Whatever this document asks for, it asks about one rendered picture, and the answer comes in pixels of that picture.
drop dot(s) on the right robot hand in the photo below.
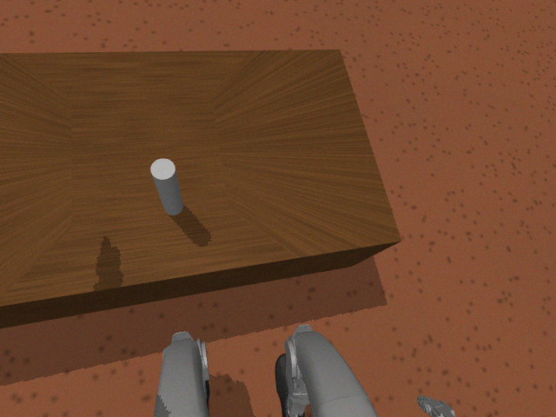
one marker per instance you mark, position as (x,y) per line
(435,408)

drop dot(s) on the right robot foot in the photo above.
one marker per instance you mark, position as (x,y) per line
(281,384)

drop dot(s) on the can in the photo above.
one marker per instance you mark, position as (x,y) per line
(165,178)

